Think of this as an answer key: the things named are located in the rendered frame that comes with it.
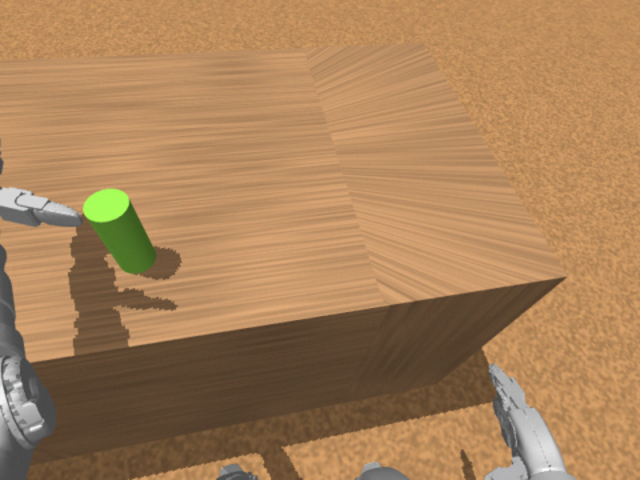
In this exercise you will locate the left robot hand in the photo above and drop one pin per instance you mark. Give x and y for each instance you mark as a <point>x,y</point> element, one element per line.
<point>23,207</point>

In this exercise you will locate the can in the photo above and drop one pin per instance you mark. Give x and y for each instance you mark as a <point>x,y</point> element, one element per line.
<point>113,217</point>

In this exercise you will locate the right robot hand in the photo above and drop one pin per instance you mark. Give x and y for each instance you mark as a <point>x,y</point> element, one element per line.
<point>534,449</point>

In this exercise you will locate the left robot arm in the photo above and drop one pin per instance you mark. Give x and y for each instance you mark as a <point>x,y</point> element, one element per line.
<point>27,411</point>

